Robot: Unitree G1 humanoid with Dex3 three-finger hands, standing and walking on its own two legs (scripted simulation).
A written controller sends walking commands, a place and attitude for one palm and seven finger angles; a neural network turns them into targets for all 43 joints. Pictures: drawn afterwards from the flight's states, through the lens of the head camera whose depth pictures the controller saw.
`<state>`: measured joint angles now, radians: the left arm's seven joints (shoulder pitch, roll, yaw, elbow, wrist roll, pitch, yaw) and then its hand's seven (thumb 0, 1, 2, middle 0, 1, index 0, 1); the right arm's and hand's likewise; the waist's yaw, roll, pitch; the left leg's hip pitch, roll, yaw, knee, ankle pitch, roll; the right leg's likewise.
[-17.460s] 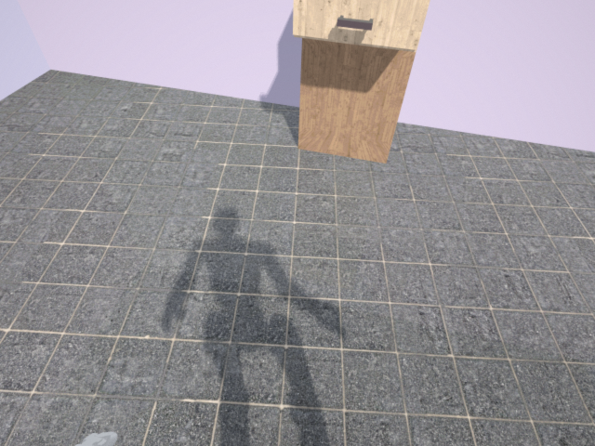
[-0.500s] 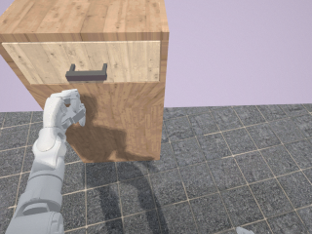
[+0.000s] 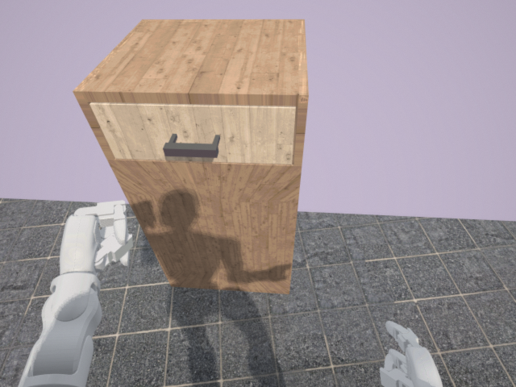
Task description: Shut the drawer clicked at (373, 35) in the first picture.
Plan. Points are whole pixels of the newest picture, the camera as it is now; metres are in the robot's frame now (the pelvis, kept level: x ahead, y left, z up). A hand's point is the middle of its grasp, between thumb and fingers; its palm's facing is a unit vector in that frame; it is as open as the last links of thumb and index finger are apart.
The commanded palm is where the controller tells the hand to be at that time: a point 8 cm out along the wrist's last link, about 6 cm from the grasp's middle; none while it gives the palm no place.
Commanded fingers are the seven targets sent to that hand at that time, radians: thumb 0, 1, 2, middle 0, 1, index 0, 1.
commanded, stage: draw the hand back to the body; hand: left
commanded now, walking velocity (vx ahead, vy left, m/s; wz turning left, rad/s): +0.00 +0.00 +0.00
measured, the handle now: (193, 144) +0.60 +0.21 +0.03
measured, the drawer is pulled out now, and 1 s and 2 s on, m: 0.00 0.00 0.00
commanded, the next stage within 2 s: step back with the hand held close in 0.62 s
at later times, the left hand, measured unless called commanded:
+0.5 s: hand (56, 288) +0.18 +0.24 +0.16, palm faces +0.40 -0.82 -0.41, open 3.3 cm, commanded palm +0.14 +0.28 +0.18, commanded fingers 0.00 0.90 0.90 -1.40 -1.60 -1.40 -1.60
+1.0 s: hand (52, 295) +0.18 +0.25 +0.15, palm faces +0.31 -0.82 -0.48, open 3.2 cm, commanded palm +0.12 +0.29 +0.18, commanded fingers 0.00 0.90 0.90 -1.40 -1.60 -1.40 -1.60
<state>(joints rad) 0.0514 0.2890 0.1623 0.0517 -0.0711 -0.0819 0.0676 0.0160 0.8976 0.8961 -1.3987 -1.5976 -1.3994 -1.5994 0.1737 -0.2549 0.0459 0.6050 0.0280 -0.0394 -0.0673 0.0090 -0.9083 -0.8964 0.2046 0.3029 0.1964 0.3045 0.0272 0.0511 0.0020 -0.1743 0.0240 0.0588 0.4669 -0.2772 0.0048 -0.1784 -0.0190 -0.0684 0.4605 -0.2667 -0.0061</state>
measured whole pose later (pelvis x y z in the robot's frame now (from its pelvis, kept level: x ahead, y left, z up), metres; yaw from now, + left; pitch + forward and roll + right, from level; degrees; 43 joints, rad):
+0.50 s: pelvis +0.01 +0.00 +0.00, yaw +0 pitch -4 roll -1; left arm 0.55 0.32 0.28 -0.47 -0.06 -0.10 0.10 0.01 0.89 0.90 -1.40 -1.60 -1.40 -1.60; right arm 0.20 -0.24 0.02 0.62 0.00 -0.08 -0.06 0.01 -0.91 -0.90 0.21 0.30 0.20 0.30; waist 0.07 0.08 0.01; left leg -0.07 0.03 0.05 0.42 -0.28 0.00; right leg -0.06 -0.01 -0.07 0.38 -0.25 0.00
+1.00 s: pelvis -0.01 +0.01 +0.00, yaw +0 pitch +0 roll -1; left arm 0.61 0.36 0.32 -0.51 -0.05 -0.16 0.10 0.01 0.89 0.90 -1.40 -1.60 -1.40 -1.60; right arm 0.18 -0.24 0.00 0.57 -0.01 -0.01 -0.07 0.01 -0.91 -0.90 0.21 0.30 0.20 0.30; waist 0.01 0.05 0.02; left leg -0.21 0.01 0.06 0.44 -0.24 0.02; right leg -0.20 -0.03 -0.06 0.41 -0.21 0.01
